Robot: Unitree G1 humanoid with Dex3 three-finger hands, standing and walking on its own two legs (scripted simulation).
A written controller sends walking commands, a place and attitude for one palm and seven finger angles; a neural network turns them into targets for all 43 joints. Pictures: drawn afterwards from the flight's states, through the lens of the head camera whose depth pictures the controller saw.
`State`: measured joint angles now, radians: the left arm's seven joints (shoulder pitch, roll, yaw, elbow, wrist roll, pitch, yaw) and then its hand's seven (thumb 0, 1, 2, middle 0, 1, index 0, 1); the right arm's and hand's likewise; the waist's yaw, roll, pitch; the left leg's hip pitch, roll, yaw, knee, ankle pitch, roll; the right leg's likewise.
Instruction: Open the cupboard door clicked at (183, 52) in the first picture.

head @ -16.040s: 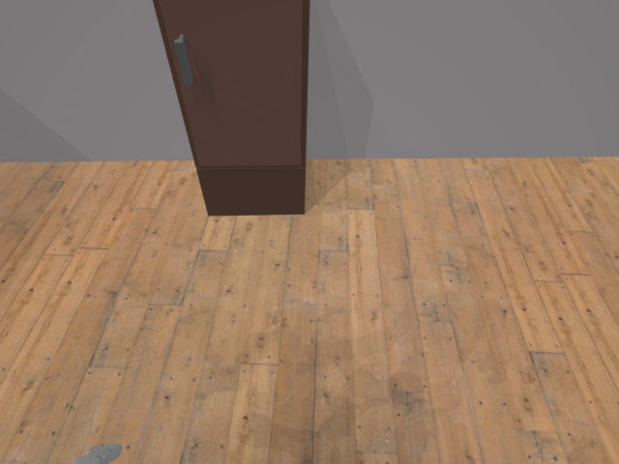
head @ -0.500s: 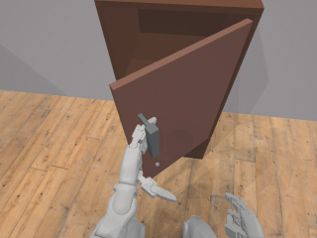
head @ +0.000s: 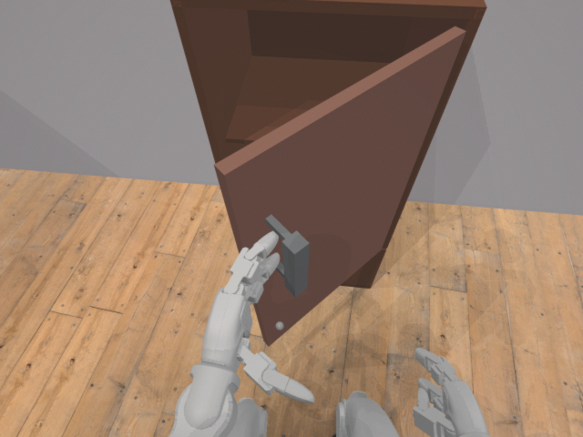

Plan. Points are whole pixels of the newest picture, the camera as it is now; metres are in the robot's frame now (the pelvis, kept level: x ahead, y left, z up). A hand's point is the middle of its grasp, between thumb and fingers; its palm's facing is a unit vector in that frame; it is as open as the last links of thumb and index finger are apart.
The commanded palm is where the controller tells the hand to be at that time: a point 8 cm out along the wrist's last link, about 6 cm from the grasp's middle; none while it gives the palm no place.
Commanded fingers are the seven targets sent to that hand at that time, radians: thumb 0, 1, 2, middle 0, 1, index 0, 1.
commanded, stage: slide the hand sideways off the handle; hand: left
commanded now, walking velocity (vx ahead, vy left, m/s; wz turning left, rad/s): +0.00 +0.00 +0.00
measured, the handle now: (285, 256) +0.34 +0.03 +0.05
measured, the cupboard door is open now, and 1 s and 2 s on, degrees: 47 46 46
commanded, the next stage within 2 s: draw the hand back to the body in 0.56 s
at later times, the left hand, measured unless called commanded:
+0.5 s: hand (232, 356) +0.22 +0.08 +0.05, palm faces -0.09 -1.00 -0.02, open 16.2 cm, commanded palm +0.19 +0.14 +0.05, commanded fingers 0.00 -0.50 0.30 -0.15 -0.30 -0.15 -0.30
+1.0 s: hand (174, 351) +0.21 +0.13 +0.11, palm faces -0.10 -0.99 -0.05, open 16.3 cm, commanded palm +0.18 +0.19 +0.11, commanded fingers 0.00 -0.50 0.30 -0.15 -0.30 -0.15 -0.30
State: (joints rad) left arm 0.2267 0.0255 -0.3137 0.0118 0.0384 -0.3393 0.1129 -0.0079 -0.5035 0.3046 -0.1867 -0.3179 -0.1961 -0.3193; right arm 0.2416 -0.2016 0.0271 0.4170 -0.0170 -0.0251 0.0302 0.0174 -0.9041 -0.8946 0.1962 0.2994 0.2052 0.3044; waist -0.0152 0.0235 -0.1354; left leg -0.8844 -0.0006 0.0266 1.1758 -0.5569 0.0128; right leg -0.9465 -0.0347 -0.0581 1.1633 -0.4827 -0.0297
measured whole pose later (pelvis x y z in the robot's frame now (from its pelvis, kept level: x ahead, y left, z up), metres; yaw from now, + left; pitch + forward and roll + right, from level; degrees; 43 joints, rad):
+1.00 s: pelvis +0.01 +0.00 +0.02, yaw +0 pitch +12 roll -1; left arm 0.59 0.20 -0.04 -0.37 -0.16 -0.24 -0.13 -0.01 -0.50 0.30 -0.15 -0.30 -0.15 -0.30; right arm 0.30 -0.22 0.03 0.36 0.03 -0.06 -0.04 0.02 -0.90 -0.89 0.20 0.30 0.21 0.30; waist -0.01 0.05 -0.15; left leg -0.76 0.01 -0.01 1.11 -0.56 0.01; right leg -0.80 -0.02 -0.09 1.06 -0.47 -0.02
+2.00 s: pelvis +0.04 +0.01 +0.10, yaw -1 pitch -4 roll -1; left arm 0.46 0.34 0.36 -0.42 -0.06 -0.08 0.12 0.01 0.79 0.86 -0.20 -0.30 -0.20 -0.30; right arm 0.20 -0.23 0.04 0.62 0.00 -0.12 -0.07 0.02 -0.90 -0.89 0.20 0.30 0.21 0.30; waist 0.07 0.05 0.01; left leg -0.08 0.01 0.03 0.46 -0.30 0.02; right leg -0.13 0.00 -0.05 0.42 -0.22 -0.01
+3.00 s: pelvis -0.04 +0.02 +0.08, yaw -2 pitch -1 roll -1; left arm 0.54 0.39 0.42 -0.49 0.00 -0.20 0.15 0.02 0.88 0.90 -0.21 -0.30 -0.21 -0.30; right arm 0.21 -0.23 0.01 0.56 0.00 -0.06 -0.08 0.02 -0.90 -0.89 0.20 0.30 0.21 0.30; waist 0.01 0.00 0.04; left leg -0.34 0.00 0.06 0.59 -0.24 0.05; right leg -0.37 -0.01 -0.02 0.51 -0.12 0.01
